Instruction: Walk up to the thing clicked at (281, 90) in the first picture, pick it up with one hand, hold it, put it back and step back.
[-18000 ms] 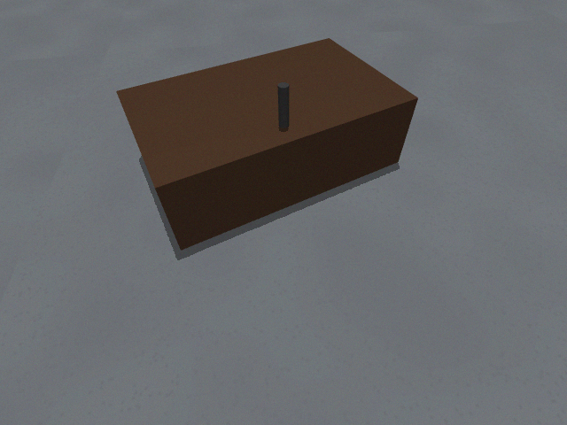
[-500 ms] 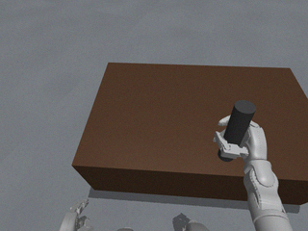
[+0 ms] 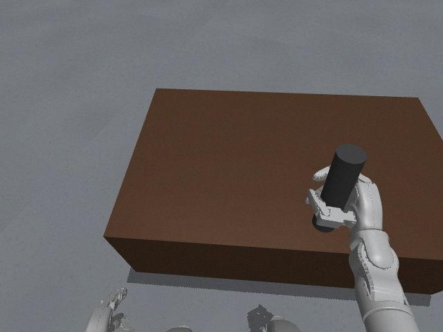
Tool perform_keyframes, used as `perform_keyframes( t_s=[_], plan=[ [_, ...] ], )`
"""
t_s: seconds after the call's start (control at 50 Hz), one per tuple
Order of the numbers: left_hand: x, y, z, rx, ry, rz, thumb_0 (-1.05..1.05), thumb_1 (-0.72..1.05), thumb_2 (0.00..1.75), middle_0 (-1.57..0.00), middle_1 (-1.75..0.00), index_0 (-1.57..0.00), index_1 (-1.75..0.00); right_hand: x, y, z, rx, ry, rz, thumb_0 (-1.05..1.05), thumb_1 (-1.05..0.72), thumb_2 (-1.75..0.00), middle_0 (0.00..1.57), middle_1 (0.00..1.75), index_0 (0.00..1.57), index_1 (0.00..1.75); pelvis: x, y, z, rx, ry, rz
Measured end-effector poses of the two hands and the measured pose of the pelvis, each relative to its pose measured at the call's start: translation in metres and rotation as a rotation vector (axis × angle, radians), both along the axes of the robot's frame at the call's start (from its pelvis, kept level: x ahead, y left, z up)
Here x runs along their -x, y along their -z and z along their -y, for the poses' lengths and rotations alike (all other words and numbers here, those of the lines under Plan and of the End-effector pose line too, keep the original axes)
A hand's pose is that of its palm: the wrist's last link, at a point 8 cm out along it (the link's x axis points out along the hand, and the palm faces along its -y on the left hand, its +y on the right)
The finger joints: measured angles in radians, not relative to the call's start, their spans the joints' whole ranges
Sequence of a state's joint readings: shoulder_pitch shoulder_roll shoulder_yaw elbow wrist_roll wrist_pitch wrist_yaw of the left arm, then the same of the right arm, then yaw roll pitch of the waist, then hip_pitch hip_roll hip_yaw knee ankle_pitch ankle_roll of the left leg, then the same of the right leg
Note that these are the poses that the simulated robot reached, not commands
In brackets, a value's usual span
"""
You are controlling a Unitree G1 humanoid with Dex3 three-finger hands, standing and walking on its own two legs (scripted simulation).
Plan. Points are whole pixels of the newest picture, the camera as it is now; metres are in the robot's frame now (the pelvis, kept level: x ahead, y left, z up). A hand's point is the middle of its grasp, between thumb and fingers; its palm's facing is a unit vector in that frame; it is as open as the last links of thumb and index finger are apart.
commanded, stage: hold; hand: right
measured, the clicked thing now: (335, 193) +0.33 -0.17 +0.07
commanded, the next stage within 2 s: crouch in 0.60 s
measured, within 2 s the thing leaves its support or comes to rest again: neither
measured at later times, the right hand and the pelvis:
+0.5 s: hand (327, 198) +0.33 -0.16 +0.06, palm faces +0.05 +1.00 +0.00, open 6.1 cm; pelvis +0.00 +0.00 +0.00, yaw +0 degrees
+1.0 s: hand (316, 203) +0.35 -0.16 +0.01, palm faces +0.02 +1.00 +0.02, open 6.1 cm; pelvis -0.01 +0.00 -0.02, yaw +0 degrees
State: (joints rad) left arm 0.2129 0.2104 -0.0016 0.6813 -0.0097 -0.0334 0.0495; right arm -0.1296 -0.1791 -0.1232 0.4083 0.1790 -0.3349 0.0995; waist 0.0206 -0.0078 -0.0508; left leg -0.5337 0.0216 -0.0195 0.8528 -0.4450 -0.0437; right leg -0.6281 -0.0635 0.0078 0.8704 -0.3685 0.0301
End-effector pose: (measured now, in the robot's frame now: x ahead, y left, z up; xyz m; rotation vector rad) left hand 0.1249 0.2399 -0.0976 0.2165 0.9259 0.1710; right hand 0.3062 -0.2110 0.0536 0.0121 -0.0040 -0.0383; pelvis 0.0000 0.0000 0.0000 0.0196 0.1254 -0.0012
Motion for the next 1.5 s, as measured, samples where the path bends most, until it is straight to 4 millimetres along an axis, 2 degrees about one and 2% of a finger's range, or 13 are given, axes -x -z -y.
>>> perform_keyframes(
  t_s=[0.22, 0.38, 0.54, 0.72, 0.84, 0.92, 1.02, 1.24, 1.34, 1.5],
  plan=[
    [-0.003, 0.000, -0.001, -0.004, 0.002, 0.003, 0.01, 0.89, 0.91, -0.20, -0.30, -0.20, -0.30, -0.001, -0.003, 0.003, 0.009, 0.007, 0.018, -0.04, -0.13, -1.12, 1.08, 1.11, 0.90, 1.12, -0.001, 0.000, -0.001, 0.001, 0.001, -0.001],
    [-0.004, 0.000, -0.002, 0.002, 0.002, 0.004, 0.01, 0.90, 0.91, -0.20, -0.30, -0.20, -0.30, -0.001, 0.002, -0.002, 0.003, -0.006, -0.002, -0.04, -0.13, -1.12, 1.08, 1.11, 0.90, 1.12, -0.001, 0.001, -0.002, 0.001, -0.001, -0.003],
    [-0.006, 0.001, -0.002, 0.002, 0.005, -0.001, 0.01, 0.90, 0.91, -0.20, -0.30, -0.20, -0.30, -0.001, -0.005, 0.004, 0.012, 0.014, 0.021, -0.04, -0.13, -1.12, 1.08, 1.11, 0.90, 1.13, -0.003, 0.000, -0.003, 0.003, 0.001, -0.002],
    [-0.007, 0.000, -0.005, -0.002, 0.003, 0.005, 0.01, 0.90, 0.91, -0.20, -0.30, -0.20, -0.30, -0.001, 0.004, -0.004, -0.005, -0.013, -0.010, -0.04, -0.13, -1.12, 1.08, 1.11, 0.90, 1.13, -0.003, 0.001, -0.004, 0.003, 0.001, -0.006],
    [-0.005, 0.001, -0.006, -0.007, 0.006, 0.001, 0.01, 0.90, 0.91, -0.20, -0.31, -0.20, -0.30, -0.002, 0.006, -0.002, -0.004, 0.004, 0.007, -0.04, -0.13, -1.12, 1.08, 1.11, 0.90, 1.13, -0.001, 0.003, -0.004, 0.003, 0.000, -0.011],
    [-0.001, 0.007, -0.007, -0.014, 0.014, -0.014, 0.01, 0.90, 0.91, -0.20, -0.31, -0.20, -0.31, -0.007, 0.019, 0.000, -0.006, 0.006, -0.009, -0.05, -0.12, -1.13, 1.08, 1.11, 0.90, 1.13, 0.003, 0.008, -0.004, 0.003, 0.002, -0.033],
    [0.007, 0.023, -0.011, -0.034, 0.022, -0.043, 0.01, 0.89, 0.91, -0.20, -0.31, -0.20, -0.31, -0.022, 0.048, 0.000, -0.010, -0.020, -0.028, -0.05, -0.12, -1.13, 1.08, 1.11, 0.90, 1.13, 0.011, 0.024, -0.004, 0.001, 0.000, -0.091],
    [0.041, 0.087, -0.019, -0.063, 0.011, -0.164, 0.01, 0.89, 0.92, -0.20, -0.31, -0.20, -0.31, -0.071, 0.112, 0.007, 0.011, -0.027, 0.004, -0.05, -0.12, -1.13, 1.09, 1.11, 0.90, 1.13, 0.021, 0.082, -0.002, -0.010, -0.016, -0.259],
    [0.057, 0.109, -0.015, -0.036, -0.002, -0.231, 0.01, 0.90, 0.92, -0.20, -0.31, -0.20, -0.31, -0.083, 0.130, 0.012, 0.012, -0.014, -0.014, -0.05, -0.12, -1.13, 1.09, 1.11, 0.90, 1.13, 0.022, 0.097, -0.001, -0.017, -0.020, -0.295],
    [0.071, 0.129, -0.015, -0.023, -0.003, -0.274, 0.01, 0.90, 0.91, -0.20, -0.31, -0.20, -0.30, -0.096, 0.154, 0.010, 0.002, -0.016, -0.022, -0.05, -0.12, -1.13, 1.09, 1.10, 0.90, 1.13, 0.026, 0.116, -0.001, -0.025, -0.021, -0.335]
  ],
)
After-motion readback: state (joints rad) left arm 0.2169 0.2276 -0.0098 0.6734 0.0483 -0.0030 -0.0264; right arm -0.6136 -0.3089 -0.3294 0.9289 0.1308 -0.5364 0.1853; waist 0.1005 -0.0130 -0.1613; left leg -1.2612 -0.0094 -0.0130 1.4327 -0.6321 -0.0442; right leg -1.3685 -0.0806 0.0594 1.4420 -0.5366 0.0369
